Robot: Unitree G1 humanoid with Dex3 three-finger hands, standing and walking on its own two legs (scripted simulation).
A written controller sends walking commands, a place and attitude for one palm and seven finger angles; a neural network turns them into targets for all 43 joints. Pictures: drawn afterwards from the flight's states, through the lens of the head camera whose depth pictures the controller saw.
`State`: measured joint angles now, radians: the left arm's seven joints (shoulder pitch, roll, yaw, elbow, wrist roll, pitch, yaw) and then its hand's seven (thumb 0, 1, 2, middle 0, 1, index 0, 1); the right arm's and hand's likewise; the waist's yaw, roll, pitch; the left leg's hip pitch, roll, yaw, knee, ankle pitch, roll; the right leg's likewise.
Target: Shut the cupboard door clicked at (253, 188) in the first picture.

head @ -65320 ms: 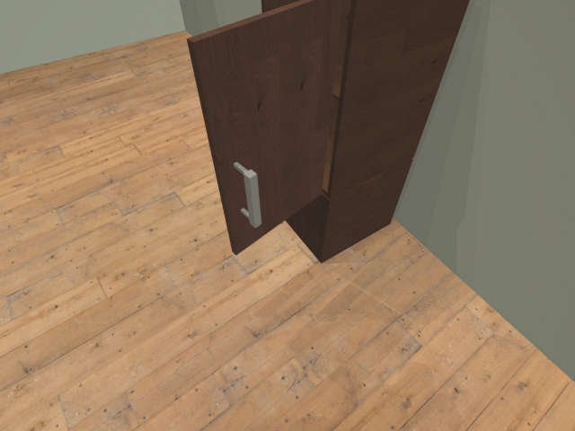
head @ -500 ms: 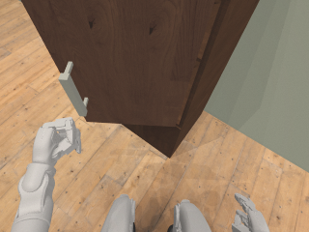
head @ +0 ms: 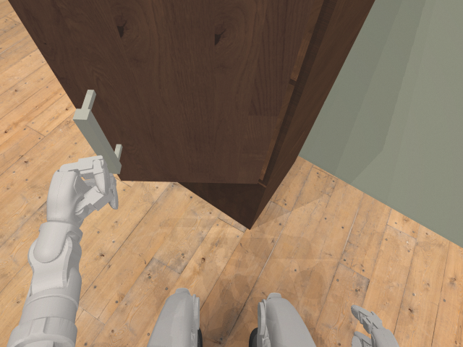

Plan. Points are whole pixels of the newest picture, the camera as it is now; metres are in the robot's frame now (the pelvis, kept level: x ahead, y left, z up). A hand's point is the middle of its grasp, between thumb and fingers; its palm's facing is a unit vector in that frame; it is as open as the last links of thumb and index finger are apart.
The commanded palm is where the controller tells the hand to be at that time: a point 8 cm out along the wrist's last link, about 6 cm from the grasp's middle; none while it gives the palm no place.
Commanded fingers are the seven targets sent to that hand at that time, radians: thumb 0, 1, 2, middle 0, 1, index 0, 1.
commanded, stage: bring the fist close to the handle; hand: left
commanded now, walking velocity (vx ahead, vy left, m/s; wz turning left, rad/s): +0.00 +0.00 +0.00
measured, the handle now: (103, 136) +0.47 +0.25 +0.02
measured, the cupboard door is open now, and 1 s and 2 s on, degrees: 34 26 12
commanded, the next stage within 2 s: push the door shut along its arc in 0.14 s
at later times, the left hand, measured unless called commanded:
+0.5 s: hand (110, 179) +0.38 +0.22 +0.02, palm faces -0.04 -1.00 -0.04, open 3.1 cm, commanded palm +0.37 +0.26 +0.03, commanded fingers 0.00 0.90 0.90 -1.30 -1.50 -1.30 -1.50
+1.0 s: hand (118, 152) +0.44 +0.22 +0.02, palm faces -0.16 -0.99 -0.04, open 3.2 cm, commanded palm +0.44 +0.24 +0.03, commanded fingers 0.00 0.90 0.90 -1.30 -1.50 -1.30 -1.50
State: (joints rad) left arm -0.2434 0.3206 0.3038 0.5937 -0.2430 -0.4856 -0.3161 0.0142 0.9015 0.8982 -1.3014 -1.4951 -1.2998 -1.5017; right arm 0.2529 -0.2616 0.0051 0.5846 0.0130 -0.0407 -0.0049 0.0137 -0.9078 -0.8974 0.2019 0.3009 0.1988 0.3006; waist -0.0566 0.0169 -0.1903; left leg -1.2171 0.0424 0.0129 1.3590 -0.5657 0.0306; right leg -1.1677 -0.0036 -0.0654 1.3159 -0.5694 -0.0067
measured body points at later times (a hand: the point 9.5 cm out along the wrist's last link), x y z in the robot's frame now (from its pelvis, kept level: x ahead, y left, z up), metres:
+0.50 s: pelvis -0.01 -0.01 -0.01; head +0.11 +0.02 +0.43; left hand +0.38 +0.27 +0.03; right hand +0.14 -0.26 -0.11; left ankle +0.04 +0.10 -0.61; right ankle +0.03 -0.12 -0.61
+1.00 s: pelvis -0.02 +0.00 -0.02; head +0.12 +0.04 +0.40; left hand +0.44 +0.27 +0.03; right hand +0.06 -0.28 -0.13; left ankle +0.04 +0.10 -0.61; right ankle +0.03 -0.12 -0.61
